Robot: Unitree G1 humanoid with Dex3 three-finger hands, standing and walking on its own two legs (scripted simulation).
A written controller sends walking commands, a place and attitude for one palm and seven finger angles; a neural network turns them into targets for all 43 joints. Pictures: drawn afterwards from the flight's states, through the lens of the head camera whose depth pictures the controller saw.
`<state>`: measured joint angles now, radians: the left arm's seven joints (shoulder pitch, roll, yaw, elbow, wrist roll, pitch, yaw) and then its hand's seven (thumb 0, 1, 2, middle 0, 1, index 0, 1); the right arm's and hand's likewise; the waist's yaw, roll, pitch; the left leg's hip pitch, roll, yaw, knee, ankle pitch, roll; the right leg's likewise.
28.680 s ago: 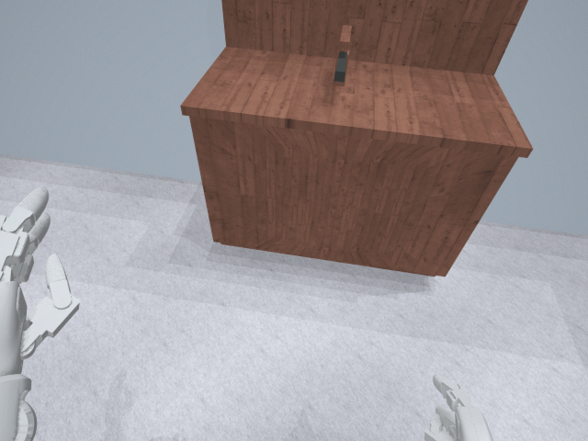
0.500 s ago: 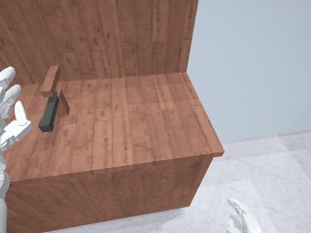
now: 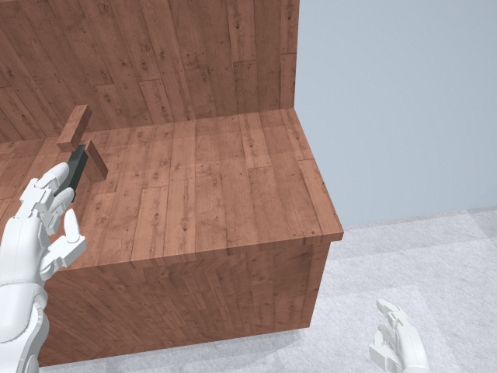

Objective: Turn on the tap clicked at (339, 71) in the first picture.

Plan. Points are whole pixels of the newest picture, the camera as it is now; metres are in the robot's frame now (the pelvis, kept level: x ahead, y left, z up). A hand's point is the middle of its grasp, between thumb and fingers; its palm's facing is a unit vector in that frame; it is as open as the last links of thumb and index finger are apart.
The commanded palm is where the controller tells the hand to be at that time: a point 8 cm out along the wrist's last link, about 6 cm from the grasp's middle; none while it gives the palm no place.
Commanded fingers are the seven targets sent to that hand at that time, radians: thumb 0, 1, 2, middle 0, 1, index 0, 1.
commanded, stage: turn the palm inward beside the body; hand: left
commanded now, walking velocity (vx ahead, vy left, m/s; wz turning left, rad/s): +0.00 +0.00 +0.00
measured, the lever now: (64, 194) +0.39 +0.41 +0.06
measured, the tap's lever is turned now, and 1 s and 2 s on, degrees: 0 0 0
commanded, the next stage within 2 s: reach beside the lever's end, fingers flat in 1.52 s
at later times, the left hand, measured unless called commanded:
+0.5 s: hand (62, 255) +0.22 +0.26 +0.15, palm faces +0.38 -0.90 -0.22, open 7.4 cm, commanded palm +0.17 +0.31 +0.16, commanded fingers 0.00 0.90 0.90 -0.20 -0.30 -0.20 -0.30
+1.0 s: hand (54, 296) +0.17 +0.26 +0.13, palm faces +0.41 -0.90 -0.16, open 7.4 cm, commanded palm +0.13 +0.30 +0.14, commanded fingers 0.00 0.90 0.90 -0.20 -0.30 -0.20 -0.30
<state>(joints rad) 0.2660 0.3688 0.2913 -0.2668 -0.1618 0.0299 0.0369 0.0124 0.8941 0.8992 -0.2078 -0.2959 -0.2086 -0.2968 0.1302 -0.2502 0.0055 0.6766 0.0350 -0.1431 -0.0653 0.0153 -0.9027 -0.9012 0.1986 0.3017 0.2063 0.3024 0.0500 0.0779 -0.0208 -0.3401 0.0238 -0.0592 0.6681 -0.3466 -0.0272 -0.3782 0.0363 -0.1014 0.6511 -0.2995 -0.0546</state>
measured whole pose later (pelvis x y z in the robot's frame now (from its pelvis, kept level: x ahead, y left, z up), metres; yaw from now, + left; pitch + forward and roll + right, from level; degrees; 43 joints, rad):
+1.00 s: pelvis +0.00 +0.03 +0.00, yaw +1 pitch +0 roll -1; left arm 0.58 0.24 0.21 -0.49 -0.23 0.01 0.11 0.01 0.90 0.90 -0.21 -0.30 -0.21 -0.30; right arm 0.22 -0.23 0.04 0.63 0.04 -0.26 -0.08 0.02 -0.90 -0.90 0.20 0.30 0.21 0.30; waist 0.08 0.05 -0.06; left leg -0.35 -0.02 -0.05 0.71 -0.37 0.00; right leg -0.38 0.00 -0.09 0.68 -0.31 -0.03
